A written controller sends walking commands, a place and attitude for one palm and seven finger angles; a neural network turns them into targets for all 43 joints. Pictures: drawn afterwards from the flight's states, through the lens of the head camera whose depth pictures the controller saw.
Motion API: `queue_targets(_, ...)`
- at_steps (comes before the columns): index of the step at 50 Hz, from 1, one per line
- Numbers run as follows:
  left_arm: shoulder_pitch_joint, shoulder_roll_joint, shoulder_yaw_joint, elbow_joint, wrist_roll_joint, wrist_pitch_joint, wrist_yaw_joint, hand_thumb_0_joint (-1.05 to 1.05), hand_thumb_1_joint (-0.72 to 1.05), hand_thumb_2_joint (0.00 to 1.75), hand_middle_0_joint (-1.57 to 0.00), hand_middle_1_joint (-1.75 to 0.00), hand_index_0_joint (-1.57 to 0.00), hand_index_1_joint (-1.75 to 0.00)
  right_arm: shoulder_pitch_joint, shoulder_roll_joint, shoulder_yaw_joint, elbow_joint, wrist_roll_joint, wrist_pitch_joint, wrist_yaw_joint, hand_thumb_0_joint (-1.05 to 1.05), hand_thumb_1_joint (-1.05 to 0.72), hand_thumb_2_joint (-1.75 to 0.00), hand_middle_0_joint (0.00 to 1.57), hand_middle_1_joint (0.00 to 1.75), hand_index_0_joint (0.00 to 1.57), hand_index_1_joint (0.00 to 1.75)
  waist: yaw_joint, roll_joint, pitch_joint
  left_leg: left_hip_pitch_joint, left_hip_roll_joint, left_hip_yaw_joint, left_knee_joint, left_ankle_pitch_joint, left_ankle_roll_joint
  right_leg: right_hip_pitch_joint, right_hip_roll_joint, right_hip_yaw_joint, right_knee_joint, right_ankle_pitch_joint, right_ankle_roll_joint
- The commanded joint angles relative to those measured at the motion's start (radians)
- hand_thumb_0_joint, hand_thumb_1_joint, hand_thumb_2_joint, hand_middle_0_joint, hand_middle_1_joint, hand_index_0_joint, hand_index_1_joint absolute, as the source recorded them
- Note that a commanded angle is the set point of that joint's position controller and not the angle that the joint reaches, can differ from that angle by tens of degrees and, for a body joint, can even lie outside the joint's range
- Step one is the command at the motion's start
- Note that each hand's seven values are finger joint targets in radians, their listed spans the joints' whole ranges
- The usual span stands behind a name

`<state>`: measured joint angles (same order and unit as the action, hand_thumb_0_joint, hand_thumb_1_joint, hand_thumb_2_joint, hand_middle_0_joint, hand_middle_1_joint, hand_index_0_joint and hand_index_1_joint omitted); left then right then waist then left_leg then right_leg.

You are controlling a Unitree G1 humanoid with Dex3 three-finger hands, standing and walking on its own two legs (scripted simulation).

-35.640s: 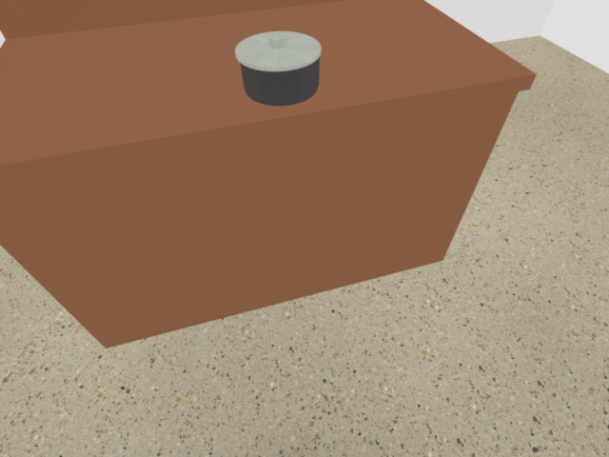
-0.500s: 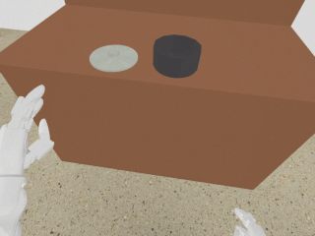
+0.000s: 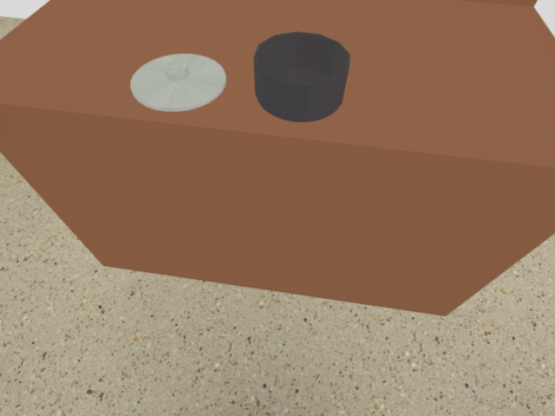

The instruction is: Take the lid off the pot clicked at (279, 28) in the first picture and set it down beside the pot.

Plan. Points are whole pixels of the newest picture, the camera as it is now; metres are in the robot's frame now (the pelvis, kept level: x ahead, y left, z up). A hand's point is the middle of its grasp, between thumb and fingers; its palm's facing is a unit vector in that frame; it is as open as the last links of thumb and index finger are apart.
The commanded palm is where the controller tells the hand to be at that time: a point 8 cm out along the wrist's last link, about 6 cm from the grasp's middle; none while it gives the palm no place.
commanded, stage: let the arm hang, fingers relaxed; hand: left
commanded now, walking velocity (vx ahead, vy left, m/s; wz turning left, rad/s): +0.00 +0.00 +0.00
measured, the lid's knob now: (176, 70) +0.70 +0.25 +0.08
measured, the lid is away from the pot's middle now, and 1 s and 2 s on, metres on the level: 0.25 0.25 0.25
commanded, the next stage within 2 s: look to check the result in 1.18 s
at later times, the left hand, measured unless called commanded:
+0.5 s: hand out of the picture +0.03 +0.16 -0.17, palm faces +0.04 -0.98 -0.21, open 7.2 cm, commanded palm none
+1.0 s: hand out of the picture +0.00 +0.15 -0.17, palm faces +0.04 -0.98 -0.17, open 7.3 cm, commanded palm none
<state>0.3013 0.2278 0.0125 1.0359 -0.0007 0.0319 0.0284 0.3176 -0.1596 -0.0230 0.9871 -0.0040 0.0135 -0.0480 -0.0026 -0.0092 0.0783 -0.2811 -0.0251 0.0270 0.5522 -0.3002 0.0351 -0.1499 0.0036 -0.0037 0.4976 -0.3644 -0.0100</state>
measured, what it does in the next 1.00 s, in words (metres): stands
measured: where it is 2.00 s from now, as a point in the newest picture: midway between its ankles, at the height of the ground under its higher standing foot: outside the picture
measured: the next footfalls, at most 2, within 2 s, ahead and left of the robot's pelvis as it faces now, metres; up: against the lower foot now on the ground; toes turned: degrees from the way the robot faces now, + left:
none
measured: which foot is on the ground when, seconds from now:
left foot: down 0.00-1.00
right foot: down 0.00-1.00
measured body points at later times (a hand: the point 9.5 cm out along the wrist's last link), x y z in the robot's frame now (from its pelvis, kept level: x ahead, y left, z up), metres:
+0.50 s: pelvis +0.01 -0.02 +0.00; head +0.03 -0.02 +0.45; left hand +0.03 +0.21 -0.15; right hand +0.00 -0.24 -0.15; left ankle -0.01 +0.10 -0.73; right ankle -0.07 -0.11 -0.73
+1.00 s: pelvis +0.00 -0.01 +0.01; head +0.03 +0.00 +0.46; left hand +0.00 +0.20 -0.16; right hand -0.02 -0.22 -0.15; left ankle -0.01 +0.10 -0.73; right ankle -0.07 -0.11 -0.73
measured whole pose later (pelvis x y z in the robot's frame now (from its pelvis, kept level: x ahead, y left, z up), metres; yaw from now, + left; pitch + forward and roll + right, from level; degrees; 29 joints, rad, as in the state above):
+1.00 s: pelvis +0.00 -0.01 +0.01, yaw +0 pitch +0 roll +0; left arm 0.28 0.13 0.01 1.11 0.00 0.01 0.05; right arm 0.30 -0.11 -0.04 1.10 0.00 0.01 -0.05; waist -0.01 -0.01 0.06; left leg -0.20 -0.01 0.02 0.49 -0.27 0.02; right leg -0.06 0.02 -0.01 0.41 -0.34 -0.02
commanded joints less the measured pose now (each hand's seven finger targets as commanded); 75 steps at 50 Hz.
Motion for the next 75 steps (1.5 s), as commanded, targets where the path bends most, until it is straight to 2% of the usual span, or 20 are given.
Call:
queue_targets(1, 0.012, 0.059, 0.005, -0.023, 0.005, -0.034, 0.011, 0.00, 0.90, 0.90, -0.20, -0.30, -0.20, -0.30, 0.051, -0.085, -0.027, -0.024, 0.001, -0.014, 0.008, 0.00, -0.90, -0.90, 0.20, 0.30, 0.20, 0.30, -0.014, -0.045, -0.059, 0.065, 0.105, -0.094, -0.096, 0.218, 0.017, 0.001, -0.104, 0.082, -0.127, 0.296, -0.047)
queue_targets(3, 0.029, 0.049, 0.005, -0.007, 0.005, -0.037, 0.020, 0.00, 0.90, 0.90, -0.20, -0.30, -0.20, -0.30, 0.051, -0.074, -0.029, -0.002, 0.003, -0.010, 0.008, 0.00, -0.90, -0.90, 0.20, 0.30, 0.20, 0.30, -0.014, -0.090, -0.042, 0.066, 0.102, -0.069, -0.069, 0.264, 0.013, 0.013, -0.108, 0.081, -0.131, 0.392, -0.040)
queue_targets(7, 0.028, 0.036, 0.011, -0.001, 0.003, -0.039, 0.028, 0.00, 0.90, 0.90, -0.20, -0.30, -0.20, -0.30, 0.064, -0.067, -0.028, 0.029, 0.001, -0.011, 0.005, 0.00, -0.90, -0.90, 0.20, 0.30, 0.20, 0.30, -0.015, -0.088, -0.039, 0.087, 0.104, -0.062, -0.073, 0.325, 0.013, 0.028, -0.103, 0.071, -0.117, 0.479, -0.032)
queue_targets(8, 0.034, 0.039, 0.013, 0.000, 0.004, -0.038, 0.030, 0.00, 0.90, 0.90, -0.20, -0.30, -0.20, -0.30, 0.059, -0.057, -0.029, 0.035, 0.002, -0.010, 0.005, 0.00, -0.90, -0.90, 0.20, 0.30, 0.20, 0.30, -0.009, -0.061, -0.022, 0.080, 0.102, -0.055, -0.069, 0.311, 0.011, 0.017, -0.107, 0.075, -0.120, 0.472, -0.026)
queue_targets(11, 0.030, 0.035, 0.019, 0.001, 0.002, -0.038, 0.030, 0.00, 0.90, 0.90, -0.20, -0.30, -0.20, -0.30, 0.061, -0.057, -0.029, 0.044, -0.001, -0.011, 0.002, 0.00, -0.90, -0.90, 0.20, 0.30, 0.20, 0.30, -0.010, -0.048, -0.033, 0.088, 0.104, -0.054, -0.069, 0.330, 0.010, 0.033, -0.105, 0.071, -0.117, 0.487, -0.027)
queue_targets(16, 0.025, 0.032, 0.028, 0.003, 0.002, -0.038, 0.031, 0.00, 0.90, 0.90, -0.20, -0.30, -0.20, -0.30, 0.061, -0.046, -0.031, 0.053, -0.002, -0.010, -0.003, 0.00, -0.90, -0.90, 0.20, 0.30, 0.20, 0.30, -0.010, 0.008, -0.034, 0.090, 0.106, -0.048, -0.057, 0.349, 0.008, 0.043, -0.104, 0.077, -0.117, 0.522, -0.020)
queue_targets(19, 0.018, 0.028, 0.029, 0.004, 0.002, -0.035, 0.030, 0.00, 0.90, 0.90, -0.20, -0.30, -0.20, -0.30, 0.057, -0.045, -0.032, 0.055, -0.002, -0.008, -0.005, 0.00, -0.90, -0.90, 0.20, 0.30, 0.20, 0.30, -0.009, 0.024, -0.016, 0.094, 0.111, -0.051, -0.063, 0.341, 0.008, 0.027, -0.099, 0.072, -0.122, 0.489, -0.020)
queue_targets(22, 0.020, 0.023, 0.029, 0.007, 0.001, -0.036, 0.029, 0.00, 0.90, 0.90, -0.20, -0.30, -0.20, -0.30, 0.058, -0.050, -0.033, 0.055, -0.002, -0.009, -0.007, 0.00, -0.90, -0.90, 0.20, 0.30, 0.20, 0.30, -0.012, 0.009, -0.036, 0.113, 0.115, -0.056, -0.064, 0.358, 0.011, 0.032, -0.094, 0.068, -0.126, 0.480, -0.021)
queue_targets(24, 0.019, 0.019, 0.029, 0.009, 0.003, -0.034, 0.028, 0.00, 0.90, 0.90, -0.20, -0.30, -0.20, -0.30, 0.056, -0.047, -0.034, 0.058, -0.001, -0.008, -0.007, 0.00, -0.90, -0.90, 0.20, 0.30, 0.20, 0.30, -0.011, 0.012, -0.017, 0.113, 0.118, -0.059, -0.070, 0.340, 0.012, 0.015, -0.091, 0.066, -0.132, 0.451, -0.019)
queue_targets(31, 0.025, 0.005, 0.026, 0.023, 0.003, -0.036, 0.025, 0.00, 0.90, 0.90, -0.20, -0.30, -0.20, -0.30, 0.061, -0.052, -0.031, 0.065, -0.001, -0.013, -0.009, 0.00, -0.90, -0.90, 0.20, 0.30, 0.20, 0.30, -0.012, 0.014, -0.029, 0.133, 0.127, -0.080, -0.094, 0.359, 0.020, 0.016, -0.079, 0.055, -0.136, 0.385, -0.030)
queue_targets(39, 0.043, -0.008, 0.022, 0.041, 0.004, -0.036, 0.025, 0.00, 0.90, 0.90, -0.20, -0.30, -0.20, -0.30, 0.059, -0.044, -0.030, 0.076, 0.000, -0.012, -0.007, 0.00, -0.90, -0.90, 0.20, 0.30, 0.20, 0.30, -0.012, 0.006, -0.003, 0.129, 0.123, -0.087, -0.117, 0.288, 0.021, -0.006, -0.080, 0.058, -0.155, 0.314, -0.031)
queue_targets(42, 0.047, -0.010, 0.022, 0.044, 0.003, -0.039, 0.026, 0.00, 0.90, 0.90, -0.20, -0.30, -0.20, -0.30, 0.064, -0.044, -0.030, 0.082, 0.000, -0.015, -0.008, 0.00, -0.90, -0.90, 0.20, 0.30, 0.20, 0.30, -0.011, 0.012, -0.027, 0.141, 0.122, -0.084, -0.112, 0.323, 0.021, 0.010, -0.081, 0.058, -0.151, 0.345, -0.031)
queue_targets(45, 0.046, -0.013, 0.023, 0.047, 0.004, -0.038, 0.026, 0.00, 0.90, 0.90, -0.20, -0.30, -0.20, -0.30, 0.064, -0.039, -0.030, 0.084, 0.001, -0.014, -0.008, 0.00, -0.90, -0.90, 0.20, 0.30, 0.20, 0.30, -0.012, 0.005, -0.006, 0.130, 0.122, -0.087, -0.118, 0.311, 0.022, 0.001, -0.081, 0.054, -0.153, 0.333, -0.030)
queue_targets(49, 0.051, -0.015, 0.022, 0.050, 0.004, -0.038, 0.026, 0.00, 0.90, 0.90, -0.20, -0.30, -0.20, -0.30, 0.064, -0.038, -0.029, 0.089, 0.000, -0.015, -0.008, 0.00, -0.90, -0.90, 0.20, 0.30, 0.20, 0.30, -0.012, 0.028, -0.004, 0.130, 0.123, -0.090, -0.121, 0.310, 0.023, -0.006, -0.080, 0.053, -0.149, 0.317, -0.031)
queue_targets(52, 0.053, -0.020, 0.021, 0.053, 0.004, -0.039, 0.026, 0.00, 0.90, 0.90, -0.20, -0.30, -0.20, -0.30, 0.067, -0.039, -0.030, 0.089, 0.000, -0.017, -0.009, 0.00, -0.90, -0.90, 0.20, 0.30, 0.20, 0.30, -0.012, 0.019, -0.014, 0.139, 0.126, -0.092, -0.124, 0.325, 0.025, -0.004, -0.078, 0.051, -0.148, 0.319, -0.031)
queue_targets(53, 0.054, -0.019, 0.021, 0.053, 0.005, -0.038, 0.026, 0.00, 0.90, 0.90, -0.20, -0.30, -0.20, -0.30, 0.064, -0.036, -0.030, 0.089, 0.002, -0.016, -0.008, 0.00, -0.90, -0.90, 0.20, 0.30, 0.20, 0.30, -0.009, 0.013, 0.007, 0.129, 0.126, -0.093, -0.127, 0.302, 0.024, -0.017, -0.078, 0.051, -0.151, 0.301, -0.029)
queue_targets(64, 0.053, -0.020, 0.024, 0.054, 0.005, -0.038, 0.025, 0.00, 0.90, 0.90, -0.20, -0.30, -0.20, -0.30, 0.068, -0.036, -0.028, 0.094, 0.000, -0.020, -0.009, 0.00, -0.90, -0.90, 0.20, 0.30, 0.20, 0.30, -0.010, 0.017, -0.011, 0.130, 0.129, -0.104, -0.142, 0.302, 0.029, -0.007, -0.076, 0.048, -0.148, 0.280, -0.029)
queue_targets(67, 0.058, -0.022, 0.023, 0.057, 0.004, -0.041, 0.026, 0.00, 0.90, 0.90, -0.20, -0.30, -0.20, -0.30, 0.067, -0.039, -0.028, 0.093, 0.000, -0.020, -0.009, 0.00, -0.90, -0.90, 0.20, 0.30, 0.20, 0.30, -0.009, 0.006, -0.022, 0.141, 0.123, -0.096, -0.128, 0.333, 0.026, 0.002, -0.081, 0.051, -0.150, 0.319, -0.027)
queue_targets(69, 0.057, -0.020, 0.022, 0.057, 0.005, -0.039, 0.026, 0.00, 0.90, 0.90, -0.20, -0.30, -0.20, -0.30, 0.064, -0.034, -0.028, 0.096, 0.001, -0.019, -0.008, 0.00, -0.90, -0.90, 0.20, 0.30, 0.20, 0.30, -0.009, 0.010, 0.000, 0.134, 0.124, -0.097, -0.138, 0.304, 0.026, -0.016, -0.081, 0.052, -0.153, 0.293, -0.028)
queue_targets(75, 0.060, -0.023, 0.022, 0.059, 0.005, -0.041, 0.027, 0.00, 0.90, 0.90, -0.20, -0.30, -0.20, -0.30, 0.065, -0.033, -0.028, 0.099, 0.000, -0.019, -0.009, 0.00, -0.90, -0.90, 0.20, 0.30, 0.20, 0.30, -0.010, 0.010, -0.005, 0.141, 0.123, -0.094, -0.135, 0.321, 0.025, -0.012, -0.081, 0.053, -0.153, 0.311, -0.028)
